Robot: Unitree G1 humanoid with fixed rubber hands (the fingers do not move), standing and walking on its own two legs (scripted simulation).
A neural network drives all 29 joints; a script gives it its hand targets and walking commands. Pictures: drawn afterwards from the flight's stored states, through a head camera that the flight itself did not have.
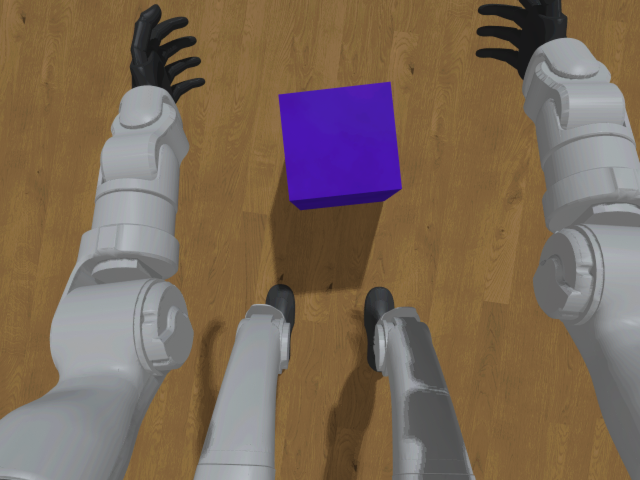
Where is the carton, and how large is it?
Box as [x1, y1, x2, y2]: [278, 82, 401, 209]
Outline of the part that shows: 390,82 278,95 289,200 298,208 307,209 382,201 401,188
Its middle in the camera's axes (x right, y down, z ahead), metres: +0.04 -0.17 +0.85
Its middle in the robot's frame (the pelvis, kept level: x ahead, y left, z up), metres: +0.54 +0.00 -0.53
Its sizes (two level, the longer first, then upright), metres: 0.210 0.200 0.250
